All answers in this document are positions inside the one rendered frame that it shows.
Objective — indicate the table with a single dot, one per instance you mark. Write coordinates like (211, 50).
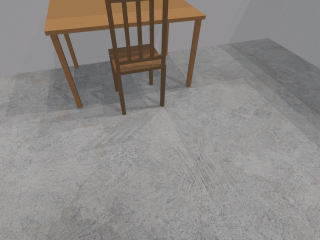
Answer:
(75, 16)

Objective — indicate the chair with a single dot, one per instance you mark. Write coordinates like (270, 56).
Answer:
(141, 57)

